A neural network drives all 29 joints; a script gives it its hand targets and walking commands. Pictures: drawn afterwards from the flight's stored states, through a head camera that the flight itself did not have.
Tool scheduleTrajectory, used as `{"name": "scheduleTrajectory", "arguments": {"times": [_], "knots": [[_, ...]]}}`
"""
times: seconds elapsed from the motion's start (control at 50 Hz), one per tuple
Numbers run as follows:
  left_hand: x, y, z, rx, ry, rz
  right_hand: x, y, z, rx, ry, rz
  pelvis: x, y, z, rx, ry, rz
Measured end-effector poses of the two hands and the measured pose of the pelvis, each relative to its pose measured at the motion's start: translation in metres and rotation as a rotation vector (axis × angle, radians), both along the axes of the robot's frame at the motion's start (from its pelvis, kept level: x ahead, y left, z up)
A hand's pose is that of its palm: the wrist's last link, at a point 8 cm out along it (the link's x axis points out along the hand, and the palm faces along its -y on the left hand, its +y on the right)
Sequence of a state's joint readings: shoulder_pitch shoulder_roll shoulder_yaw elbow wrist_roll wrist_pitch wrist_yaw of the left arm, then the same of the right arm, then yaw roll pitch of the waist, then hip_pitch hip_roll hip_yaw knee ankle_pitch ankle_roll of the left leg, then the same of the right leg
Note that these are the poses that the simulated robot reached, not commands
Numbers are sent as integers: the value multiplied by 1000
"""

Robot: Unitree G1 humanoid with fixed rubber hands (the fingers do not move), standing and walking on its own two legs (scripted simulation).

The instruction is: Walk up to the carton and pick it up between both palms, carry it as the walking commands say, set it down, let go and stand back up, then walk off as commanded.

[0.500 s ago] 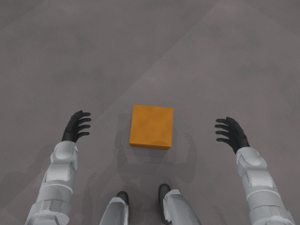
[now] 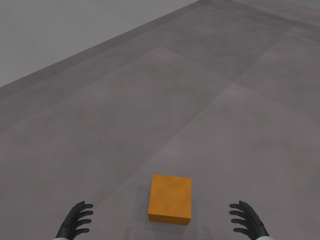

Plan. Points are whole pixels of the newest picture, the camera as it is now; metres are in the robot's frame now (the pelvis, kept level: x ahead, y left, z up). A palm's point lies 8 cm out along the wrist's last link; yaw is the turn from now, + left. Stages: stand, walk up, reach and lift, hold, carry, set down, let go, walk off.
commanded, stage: let go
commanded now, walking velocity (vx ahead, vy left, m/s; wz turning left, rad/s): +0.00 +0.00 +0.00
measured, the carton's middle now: (170, 199) +0.45 -0.07 -0.70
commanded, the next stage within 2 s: stand in 0.36 s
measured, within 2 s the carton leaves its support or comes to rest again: neither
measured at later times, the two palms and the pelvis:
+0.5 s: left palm out of the picture +0.14 +0.26 -0.08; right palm out of the picture +0.15 -0.27 -0.08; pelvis +0.00 -0.01 -0.01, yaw +0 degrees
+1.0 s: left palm out of the picture +0.12 +0.27 -0.09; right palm out of the picture +0.13 -0.31 -0.10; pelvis +0.01 -0.02 +0.00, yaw +1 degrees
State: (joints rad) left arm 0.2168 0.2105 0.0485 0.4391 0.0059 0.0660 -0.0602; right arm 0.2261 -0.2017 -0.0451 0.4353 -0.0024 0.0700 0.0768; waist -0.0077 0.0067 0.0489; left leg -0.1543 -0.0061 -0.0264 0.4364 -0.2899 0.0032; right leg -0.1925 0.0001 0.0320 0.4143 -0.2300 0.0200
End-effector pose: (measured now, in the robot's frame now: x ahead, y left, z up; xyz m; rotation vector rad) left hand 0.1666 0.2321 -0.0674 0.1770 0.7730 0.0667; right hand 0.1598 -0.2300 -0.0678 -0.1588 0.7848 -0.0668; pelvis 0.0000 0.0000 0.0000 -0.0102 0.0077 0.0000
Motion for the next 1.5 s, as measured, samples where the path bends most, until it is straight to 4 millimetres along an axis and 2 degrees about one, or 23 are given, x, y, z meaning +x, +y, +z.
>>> {"name": "scheduleTrajectory", "arguments": {"times": [0.2,0.36,0.4,0.56,0.68,0.96,1.5], "knots": [[-15,3,-1,-3,36,18,5,5,1,-6,6,24,-1,3,-1,1,-82,6],[-13,-3,-3,13,18,11,-1,-2,-3,-31,43,4,-1,-3,-5,1,-102,-7],[-14,1,-6,56,27,10,-3,-9,-7,-60,41,-5,-1,-5,-6,1,-81,-3],[-33,39,-14,196,133,54,-17,-55,-21,-166,96,-30,2,-11,-7,5,-29,7],[-39,46,-16,225,174,72,-22,-70,-26,-195,144,-29,6,-15,-5,6,-20,12],[-47,41,-24,210,226,84,-28,-77,-32,-210,200,-17,10,-20,-3,6,-27,20],[-82,57,-28,219,313,114,-64,-89,-34,-235,289,-33,-6,-19,3,8,-47,17]]}}
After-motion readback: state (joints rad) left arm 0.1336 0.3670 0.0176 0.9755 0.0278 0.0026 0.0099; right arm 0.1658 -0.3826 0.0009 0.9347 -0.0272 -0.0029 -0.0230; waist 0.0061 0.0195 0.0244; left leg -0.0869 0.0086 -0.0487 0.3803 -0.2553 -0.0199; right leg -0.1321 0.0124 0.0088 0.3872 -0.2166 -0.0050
